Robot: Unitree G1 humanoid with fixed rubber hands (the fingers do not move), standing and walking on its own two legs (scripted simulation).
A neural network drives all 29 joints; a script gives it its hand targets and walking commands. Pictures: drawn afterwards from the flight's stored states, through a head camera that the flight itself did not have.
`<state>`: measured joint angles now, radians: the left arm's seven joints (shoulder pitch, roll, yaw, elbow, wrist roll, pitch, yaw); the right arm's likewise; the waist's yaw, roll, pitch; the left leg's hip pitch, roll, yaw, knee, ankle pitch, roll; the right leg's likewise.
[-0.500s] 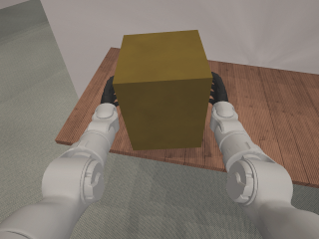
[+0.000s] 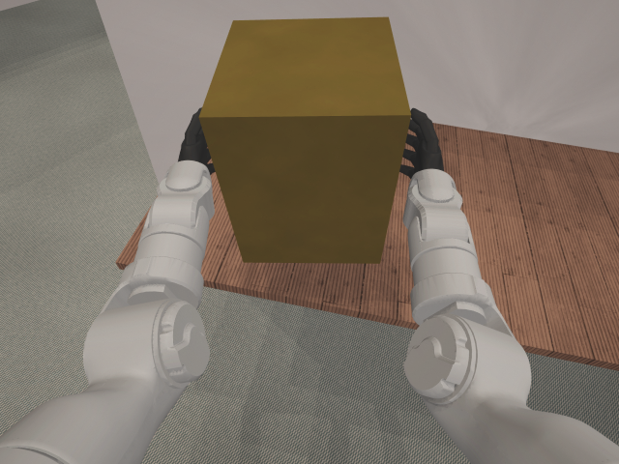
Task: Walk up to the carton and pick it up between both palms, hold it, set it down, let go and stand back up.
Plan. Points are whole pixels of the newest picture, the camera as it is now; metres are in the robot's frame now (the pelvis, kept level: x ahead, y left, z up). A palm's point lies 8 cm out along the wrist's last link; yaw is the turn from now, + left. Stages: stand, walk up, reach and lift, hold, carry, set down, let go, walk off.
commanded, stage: reach and lift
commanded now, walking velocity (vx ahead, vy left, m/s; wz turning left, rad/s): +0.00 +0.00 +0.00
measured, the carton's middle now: (310, 148) +0.49 -0.01 +0.14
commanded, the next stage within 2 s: none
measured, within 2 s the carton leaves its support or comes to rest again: neither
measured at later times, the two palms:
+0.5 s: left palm (200, 155) +0.43 +0.12 +0.17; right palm (445, 166) +0.41 -0.17 +0.18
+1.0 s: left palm (187, 185) +0.37 +0.13 +0.18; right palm (458, 208) +0.34 -0.16 +0.18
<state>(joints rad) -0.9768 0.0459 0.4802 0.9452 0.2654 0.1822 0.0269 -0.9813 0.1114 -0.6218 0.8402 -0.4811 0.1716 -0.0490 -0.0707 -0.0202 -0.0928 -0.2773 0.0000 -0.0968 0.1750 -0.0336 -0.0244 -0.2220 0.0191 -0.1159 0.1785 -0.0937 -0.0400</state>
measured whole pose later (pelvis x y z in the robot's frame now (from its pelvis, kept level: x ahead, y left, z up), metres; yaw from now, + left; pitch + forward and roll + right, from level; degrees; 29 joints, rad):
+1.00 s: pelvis -0.04 +0.01 +0.00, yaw -2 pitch -1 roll -1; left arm -0.82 0.02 0.26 0.56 0.20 0.56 0.10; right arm -0.82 -0.01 -0.23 0.74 0.00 0.34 -0.17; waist -0.09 -0.06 -0.09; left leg -0.24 0.02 -0.07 0.34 -0.08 -0.02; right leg -0.16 0.04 -0.09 0.26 -0.09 -0.04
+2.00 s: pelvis -0.01 +0.03 +0.00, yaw -2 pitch -5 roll -1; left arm -0.73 -0.03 0.25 0.03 0.30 0.90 0.05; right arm -0.78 -0.09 -0.05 0.40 0.29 0.56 -0.26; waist -0.13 -0.06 -0.01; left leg -0.10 0.00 -0.05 0.32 -0.14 0.01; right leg 0.01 0.02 -0.07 0.19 -0.11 -0.01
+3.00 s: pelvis -0.03 +0.00 +0.00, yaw -2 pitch -3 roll -1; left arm -0.90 0.03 0.31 0.19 0.26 0.97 0.05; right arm -0.98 -0.09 -0.11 0.56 0.29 0.66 -0.30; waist -0.08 -0.06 -0.10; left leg -0.19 0.02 -0.07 0.35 -0.11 -0.02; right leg -0.09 0.04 -0.09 0.26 -0.11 -0.04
